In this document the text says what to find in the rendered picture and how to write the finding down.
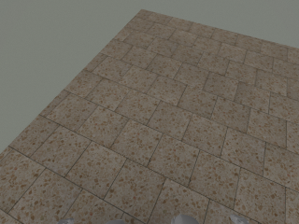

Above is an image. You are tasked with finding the robot right hand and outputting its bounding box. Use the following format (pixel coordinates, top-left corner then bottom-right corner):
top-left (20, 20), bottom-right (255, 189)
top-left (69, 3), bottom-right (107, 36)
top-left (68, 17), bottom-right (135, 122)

top-left (230, 214), bottom-right (249, 224)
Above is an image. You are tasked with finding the right robot thigh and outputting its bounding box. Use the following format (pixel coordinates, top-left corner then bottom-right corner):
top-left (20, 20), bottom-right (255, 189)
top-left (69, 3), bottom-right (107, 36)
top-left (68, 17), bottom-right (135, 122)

top-left (171, 215), bottom-right (199, 224)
